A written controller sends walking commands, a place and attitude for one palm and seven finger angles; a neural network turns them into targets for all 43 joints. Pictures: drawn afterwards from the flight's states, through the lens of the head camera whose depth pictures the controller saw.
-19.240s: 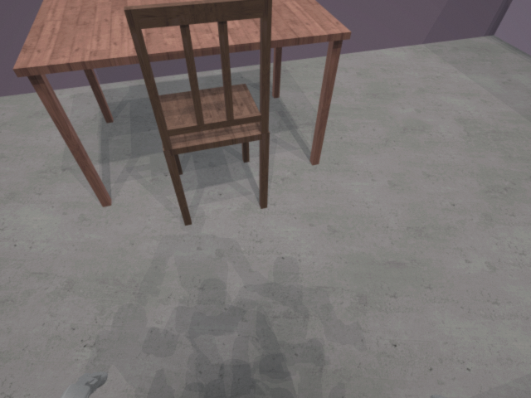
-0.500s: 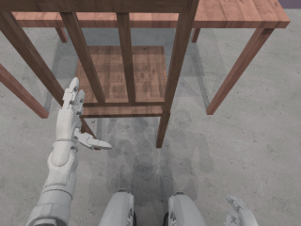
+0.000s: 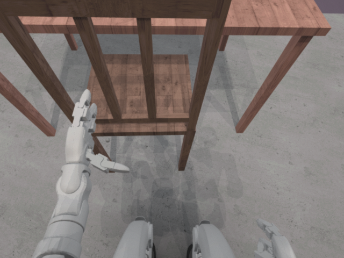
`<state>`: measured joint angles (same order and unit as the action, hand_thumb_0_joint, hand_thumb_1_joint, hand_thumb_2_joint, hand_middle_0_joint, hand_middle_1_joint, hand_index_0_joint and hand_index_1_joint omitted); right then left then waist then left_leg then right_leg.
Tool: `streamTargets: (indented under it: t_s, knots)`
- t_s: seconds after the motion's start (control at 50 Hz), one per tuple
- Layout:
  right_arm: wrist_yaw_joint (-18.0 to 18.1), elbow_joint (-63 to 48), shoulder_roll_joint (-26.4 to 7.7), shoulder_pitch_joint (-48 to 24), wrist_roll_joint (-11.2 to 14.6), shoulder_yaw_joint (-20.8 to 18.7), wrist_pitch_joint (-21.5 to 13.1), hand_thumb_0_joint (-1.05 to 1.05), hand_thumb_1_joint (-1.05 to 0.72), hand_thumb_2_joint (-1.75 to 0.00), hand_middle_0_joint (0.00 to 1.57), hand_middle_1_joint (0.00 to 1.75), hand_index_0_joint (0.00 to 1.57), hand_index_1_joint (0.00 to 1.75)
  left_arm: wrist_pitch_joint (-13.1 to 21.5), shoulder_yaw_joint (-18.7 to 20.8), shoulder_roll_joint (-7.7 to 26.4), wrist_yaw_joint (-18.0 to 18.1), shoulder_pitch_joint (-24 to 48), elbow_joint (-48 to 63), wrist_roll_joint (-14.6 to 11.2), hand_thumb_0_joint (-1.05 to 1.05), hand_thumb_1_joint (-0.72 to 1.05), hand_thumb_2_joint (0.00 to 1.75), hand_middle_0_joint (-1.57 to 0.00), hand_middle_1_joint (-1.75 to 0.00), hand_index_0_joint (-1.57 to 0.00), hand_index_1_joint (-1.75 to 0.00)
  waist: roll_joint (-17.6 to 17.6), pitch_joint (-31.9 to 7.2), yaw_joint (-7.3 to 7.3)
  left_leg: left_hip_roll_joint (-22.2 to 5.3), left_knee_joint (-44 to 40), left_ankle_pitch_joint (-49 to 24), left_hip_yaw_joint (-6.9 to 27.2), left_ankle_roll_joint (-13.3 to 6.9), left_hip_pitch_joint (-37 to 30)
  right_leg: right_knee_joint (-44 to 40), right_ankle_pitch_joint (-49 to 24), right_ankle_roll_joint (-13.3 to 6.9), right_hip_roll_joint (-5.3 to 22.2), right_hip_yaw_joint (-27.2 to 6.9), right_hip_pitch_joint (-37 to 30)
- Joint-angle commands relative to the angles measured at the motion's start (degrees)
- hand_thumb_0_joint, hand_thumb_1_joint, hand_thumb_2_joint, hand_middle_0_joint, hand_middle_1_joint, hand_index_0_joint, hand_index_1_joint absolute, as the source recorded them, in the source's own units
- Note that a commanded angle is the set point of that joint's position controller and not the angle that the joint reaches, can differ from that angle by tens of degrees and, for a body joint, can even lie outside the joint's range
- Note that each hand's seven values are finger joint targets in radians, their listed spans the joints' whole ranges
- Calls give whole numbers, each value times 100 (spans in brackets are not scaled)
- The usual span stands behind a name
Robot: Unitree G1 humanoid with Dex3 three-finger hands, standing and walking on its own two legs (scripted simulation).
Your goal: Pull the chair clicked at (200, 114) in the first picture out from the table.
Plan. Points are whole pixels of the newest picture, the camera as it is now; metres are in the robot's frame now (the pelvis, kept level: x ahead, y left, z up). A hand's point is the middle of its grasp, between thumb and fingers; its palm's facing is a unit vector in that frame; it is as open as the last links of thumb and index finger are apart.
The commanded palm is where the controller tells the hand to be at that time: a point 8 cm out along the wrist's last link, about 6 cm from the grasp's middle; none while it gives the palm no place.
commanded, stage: aim the fingers beside a spindle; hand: left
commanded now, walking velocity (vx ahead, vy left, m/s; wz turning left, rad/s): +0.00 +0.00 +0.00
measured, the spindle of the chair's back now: (104, 79) +0.51 +0.18 +0.06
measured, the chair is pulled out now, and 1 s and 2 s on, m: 0.00 0.00 0.00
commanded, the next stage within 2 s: none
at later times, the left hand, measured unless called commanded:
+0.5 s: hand (105, 139) +0.37 +0.16 +0.01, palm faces +0.10 -0.99 -0.05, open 16.9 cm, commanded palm +0.34 +0.21 +0.02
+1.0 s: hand (104, 137) +0.37 +0.16 +0.02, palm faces +0.08 -0.99 -0.07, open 16.9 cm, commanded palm +0.34 +0.21 +0.02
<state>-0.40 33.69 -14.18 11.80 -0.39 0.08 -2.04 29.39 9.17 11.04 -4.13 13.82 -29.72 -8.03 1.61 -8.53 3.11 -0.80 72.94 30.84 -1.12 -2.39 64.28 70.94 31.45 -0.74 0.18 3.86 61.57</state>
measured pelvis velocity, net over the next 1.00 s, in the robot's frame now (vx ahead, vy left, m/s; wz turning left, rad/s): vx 0.00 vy -0.01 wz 0.01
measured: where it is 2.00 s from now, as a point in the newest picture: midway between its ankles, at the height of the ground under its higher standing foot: outside the picture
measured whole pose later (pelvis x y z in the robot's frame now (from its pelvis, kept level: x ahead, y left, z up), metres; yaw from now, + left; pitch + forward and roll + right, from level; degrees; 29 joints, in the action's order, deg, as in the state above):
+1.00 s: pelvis +0.00 -0.01 +0.00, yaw +0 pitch +22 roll -2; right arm -0.8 33.9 -14.3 12.5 0.3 0.7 -0.5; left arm 28.4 10.4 13.5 -4.3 15.4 -33.5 -8.8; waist 2.2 -9.2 2.8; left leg -1.0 72.3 30.7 -0.8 -1.5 63.8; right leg 71.1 31.8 -1.6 -0.1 4.1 61.5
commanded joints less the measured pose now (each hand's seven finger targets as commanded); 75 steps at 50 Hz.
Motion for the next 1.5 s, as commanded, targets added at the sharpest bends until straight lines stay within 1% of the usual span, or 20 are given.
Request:
streamTargets:
  t_s: [0.0,0.06,0.14,0.22,0.32,0.34,0.42,0.5,0.58,0.64,0.76,0.84,0.94,1.06,1.1,1.14,1.26,1.34,1.4,1.48]
  knots:
    - [42,-625,-832,277,31,-306,-123,0,-90,-90,20,30,20,30,314,546,971,142,969,772,-31,0,-50,30,-6,-8,-6,-8,-204,-2082,-24,53,-1001,-1520,364,144,-1463,-926,-1501,-92,-86,-186,-1176]
    - [53,-665,-854,269,46,-315,-129,0,-90,-90,20,30,20,30,389,491,972,10,1093,927,-78,0,-50,30,-6,-8,-6,-8,-12,-2233,-7,49,-961,-1501,344,135,-1562,-936,-1475,-101,-98,-238,-1148]
    - [84,-644,-833,306,56,-331,-222,0,-90,-90,20,30,20,30,502,-250,429,-200,1526,1523,-171,0,-50,30,-6,-8,-6,-8,406,-2481,214,-22,-955,-1847,487,161,-2265,-932,-1505,-112,-102,-143,-791]
    - [112,-501,-870,372,52,-375,-240,0,-90,-90,20,30,20,30,385,-344,358,-134,1476,1320,-121,0,-50,30,-6,-8,-6,-8,218,-2348,247,-58,-977,-1873,597,195,-2340,-927,-1414,-102,-93,-66,-566]
    - [76,-525,-858,324,25,-333,-123,0,-90,-90,20,30,20,30,257,356,860,197,1157,721,37,0,-50,30,-6,-8,-6,-8,-180,-2110,18,45,-970,-1514,435,149,-1632,-916,-1345,-98,-88,-148,-909]
    - [78,-567,-868,322,15,-318,-96,0,-90,-90,20,30,20,30,276,674,1145,272,1042,670,58,0,-50,30,-6,-8,-6,-8,-163,-2155,-92,66,-978,-1522,405,150,-1508,-883,-1393,-115,-94,-161,-1048]
    - [11,-731,-768,257,-9,-310,-66,0,-90,-90,20,30,20,30,477,573,1040,323,1046,1365,54,0,-50,30,-6,-8,-6,-8,307,-2666,-179,49,-983,-2046,353,188,-1961,-815,-1871,-131,-87,-218,-1303]
    - [-3,-747,-764,304,26,-340,-128,0,-90,-90,20,30,20,30,530,43,654,115,741,1906,-88,0,-50,30,-6,-8,-6,-8,302,-2804,-33,-24,-1017,-2427,411,193,-2411,-915,-2100,-110,-109,-182,-1355]
    - [64,-531,-857,326,98,-356,-116,0,-90,-90,20,30,20,30,240,-459,192,-81,923,956,-86,0,-50,30,-6,-8,-6,-8,-281,-1730,349,-19,-976,-1438,446,122,-1687,-1092,-1370,-54,-103,-130,-772]
    - [108,-510,-891,296,102,-336,-131,0,-90,-90,20,30,20,30,223,-280,356,-59,1335,664,-47,0,-50,30,-6,-8,-6,-8,-286,-1479,289,49,-952,-905,415,91,-1356,-1127,-872,-80,-78,-185,-610]
    - [108,-642,-791,271,-39,-326,-183,0,-90,-90,20,30,20,30,725,616,1302,325,1756,1846,58,0,-50,30,-6,-8,-6,-8,727,-3066,-147,58,-892,-2057,432,194,-2346,-781,-1708,-143,-61,-265,-1098]
    - [35,-644,-764,308,-17,-309,-150,0,-90,-90,20,30,20,30,548,479,1051,320,981,1340,56,0,-50,30,-6,-8,-6,-8,219,-2830,-55,25,-915,-2226,379,163,-2078,-829,-2023,-104,-104,-235,-1372]
    - [49,-607,-874,301,140,-291,-58,0,-90,-90,20,30,20,30,-47,-59,390,-174,820,-43,-103,0,-50,30,-6,-8,-6,-8,-683,-1600,258,86,-896,-1035,233,67,-951,-1213,-1272,-34,-90,-339,-1196]
    - [151,-646,-820,329,61,-363,-214,0,-90,-90,20,30,20,30,579,270,1003,-131,1917,1848,-240,0,-50,30,-6,-8,-6,-8,408,-2859,55,64,-836,-1848,318,89,-1957,-978,-1810,-86,-53,-377,-1332]
    - [144,-578,-791,391,8,-350,-266,0,-90,-90,20,30,20,30,758,501,1241,50,1686,2084,-178,0,-50,30,-6,-8,-6,-8,516,-3071,-9,49,-843,-2296,350,123,-2288,-911,-2128,-96,-75,-348,-1444]
    - [129,-505,-797,437,-19,-351,-274,0,-90,-90,20,30,20,30,792,592,1331,185,1388,2017,-72,0,-50,30,-6,-8,-6,-8,401,-3022,15,15,-844,-2489,406,141,-2340,-837,-2208,-92,-99,-278,-1356]
    - [50,-484,-877,322,86,-297,-97,0,-90,-90,20,30,20,30,107,274,694,-61,758,-29,-42,0,-50,30,-6,-8,-6,-8,-362,-1560,181,85,-948,-1154,257,106,-1064,-1107,-1334,-60,-94,-261,-1067]
    - [54,-730,-859,269,124,-331,-120,0,-90,-90,20,30,20,30,162,-17,495,-300,1082,811,-250,0,-50,30,-6,-8,-6,-8,40,-2186,99,68,-956,-1509,285,94,-1580,-1052,-1552,-106,-87,-265,-1171]
    - [79,-787,-812,333,66,-376,-206,0,-90,-90,20,30,20,30,526,303,941,-141,1051,2075,-316,0,-50,30,-6,-8,-6,-8,324,-3091,-87,33,-984,-2304,364,145,-2345,-961,-2103,-104,-91,-263,-1528]
    - [104,-522,-793,353,-1,-328,-234,0,-90,-90,20,30,20,30,667,453,1090,180,1053,1728,-93,0,-50,30,-6,-8,-6,-8,123,-2427,87,5,-923,-2083,428,145,-2058,-909,-1840,-78,-120,-205,-1137]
